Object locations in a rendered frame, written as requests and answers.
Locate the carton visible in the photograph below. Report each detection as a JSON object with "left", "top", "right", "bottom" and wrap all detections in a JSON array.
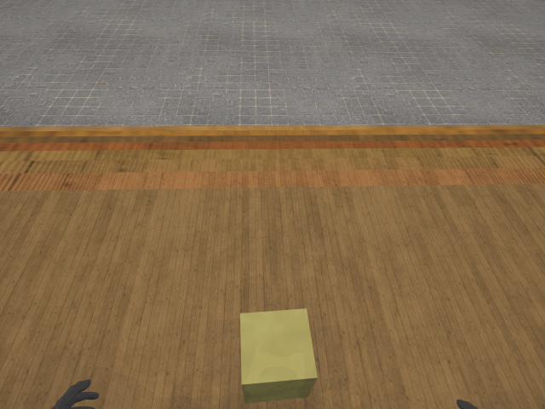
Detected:
[{"left": 240, "top": 308, "right": 318, "bottom": 403}]

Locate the left robot hand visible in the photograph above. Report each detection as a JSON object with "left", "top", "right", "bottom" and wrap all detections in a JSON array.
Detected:
[{"left": 52, "top": 379, "right": 99, "bottom": 409}]

